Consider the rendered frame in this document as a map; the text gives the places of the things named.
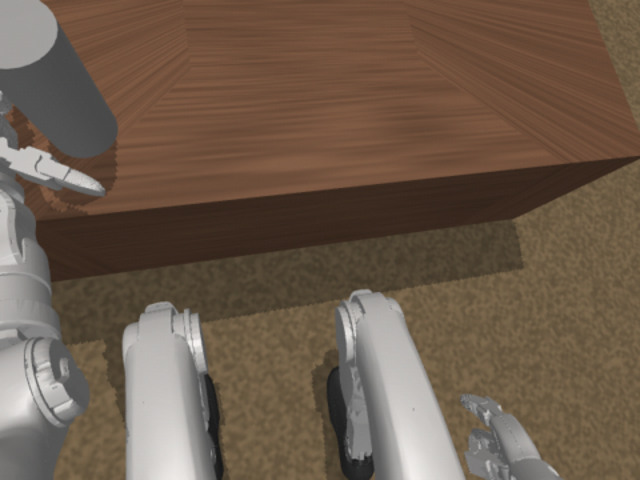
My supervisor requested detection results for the left robot arm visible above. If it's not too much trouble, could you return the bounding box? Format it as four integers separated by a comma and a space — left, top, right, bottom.
0, 172, 90, 480

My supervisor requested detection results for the right robot arm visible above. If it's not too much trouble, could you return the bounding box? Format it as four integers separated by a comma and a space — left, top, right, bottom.
508, 458, 564, 480

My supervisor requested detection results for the left robot hand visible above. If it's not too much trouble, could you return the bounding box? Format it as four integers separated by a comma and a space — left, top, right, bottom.
0, 91, 105, 197

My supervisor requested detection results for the can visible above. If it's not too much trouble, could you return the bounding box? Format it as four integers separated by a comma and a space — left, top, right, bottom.
0, 0, 118, 158

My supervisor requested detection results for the left robot foot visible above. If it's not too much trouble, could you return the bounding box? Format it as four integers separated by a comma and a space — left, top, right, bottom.
204, 374, 224, 480

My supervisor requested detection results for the right robot foot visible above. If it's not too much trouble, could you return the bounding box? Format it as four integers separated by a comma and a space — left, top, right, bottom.
327, 366, 374, 480

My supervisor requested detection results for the right robot hand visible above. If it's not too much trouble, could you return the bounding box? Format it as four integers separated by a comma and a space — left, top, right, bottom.
460, 394, 542, 480

